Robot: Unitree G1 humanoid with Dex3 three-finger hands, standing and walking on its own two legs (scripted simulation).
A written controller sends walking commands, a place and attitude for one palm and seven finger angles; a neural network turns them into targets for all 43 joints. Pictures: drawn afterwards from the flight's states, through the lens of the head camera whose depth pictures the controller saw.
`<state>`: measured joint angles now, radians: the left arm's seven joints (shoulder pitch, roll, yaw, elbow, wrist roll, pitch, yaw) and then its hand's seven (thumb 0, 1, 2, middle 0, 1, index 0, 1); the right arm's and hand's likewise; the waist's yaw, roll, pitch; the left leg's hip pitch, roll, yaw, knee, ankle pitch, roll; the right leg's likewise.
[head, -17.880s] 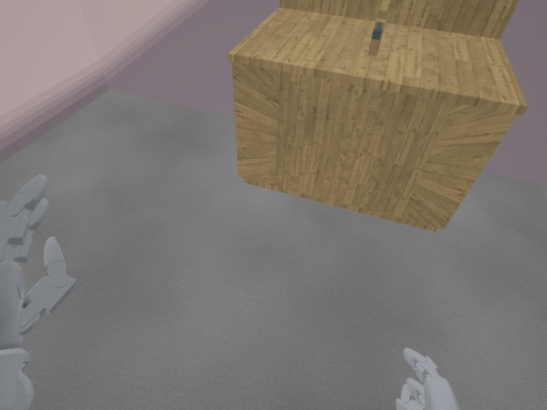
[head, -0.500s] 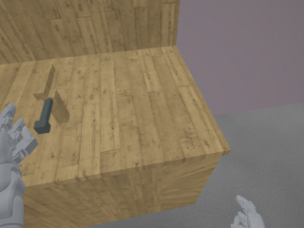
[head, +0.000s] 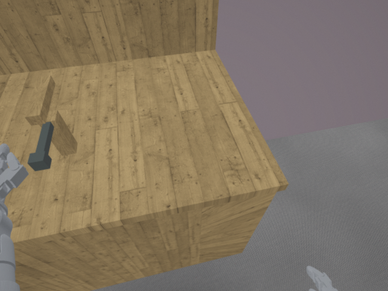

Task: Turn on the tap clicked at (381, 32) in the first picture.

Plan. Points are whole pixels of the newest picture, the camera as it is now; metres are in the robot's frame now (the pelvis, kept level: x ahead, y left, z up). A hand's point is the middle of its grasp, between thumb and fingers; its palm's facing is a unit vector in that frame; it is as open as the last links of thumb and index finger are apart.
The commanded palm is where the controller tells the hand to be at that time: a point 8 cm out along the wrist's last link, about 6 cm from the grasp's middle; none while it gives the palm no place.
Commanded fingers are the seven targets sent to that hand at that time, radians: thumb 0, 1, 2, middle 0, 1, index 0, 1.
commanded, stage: reach beside the lever's end, fingers flat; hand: left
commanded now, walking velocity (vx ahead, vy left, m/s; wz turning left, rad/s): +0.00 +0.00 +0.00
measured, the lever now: (40, 161) +0.33 +0.33 +0.09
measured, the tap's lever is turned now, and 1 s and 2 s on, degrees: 0 3 24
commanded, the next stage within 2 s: push the lever round in 0.36 s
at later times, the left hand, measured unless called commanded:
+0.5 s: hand (19, 174) +0.30 +0.36 +0.09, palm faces +0.52 -0.85 -0.12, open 7.8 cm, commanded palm +0.26 +0.39 +0.08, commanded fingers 0.00 0.90 0.90 -0.15 -0.15 -0.15 -0.15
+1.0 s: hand (35, 174) +0.30 +0.33 +0.09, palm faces +0.50 -0.86 -0.09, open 7.8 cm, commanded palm +0.26 +0.36 +0.08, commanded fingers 0.00 0.90 0.90 -0.15 -0.15 -0.15 -0.15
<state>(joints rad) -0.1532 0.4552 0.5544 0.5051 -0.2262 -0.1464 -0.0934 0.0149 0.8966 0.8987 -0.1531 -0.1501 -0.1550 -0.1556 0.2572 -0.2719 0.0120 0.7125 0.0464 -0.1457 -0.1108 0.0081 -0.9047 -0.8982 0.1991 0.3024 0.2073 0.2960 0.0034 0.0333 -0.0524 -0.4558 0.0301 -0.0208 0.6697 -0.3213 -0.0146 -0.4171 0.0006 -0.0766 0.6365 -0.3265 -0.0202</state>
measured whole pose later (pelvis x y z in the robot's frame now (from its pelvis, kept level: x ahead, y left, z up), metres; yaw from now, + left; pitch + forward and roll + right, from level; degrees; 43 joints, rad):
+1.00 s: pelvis +0.00 +0.01 +0.00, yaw +0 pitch +6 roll -1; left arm -0.09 0.35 0.47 0.38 -0.21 -0.18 -0.01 0.02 0.91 0.90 -0.15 -0.15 -0.15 -0.15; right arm 0.25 -0.25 0.01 0.70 0.04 -0.13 -0.09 0.01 -0.90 -0.90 0.20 0.30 0.21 0.30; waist 0.01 0.04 -0.07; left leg -0.46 0.02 -0.02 0.69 -0.33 -0.01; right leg -0.42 -0.01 -0.08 0.65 -0.33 -0.01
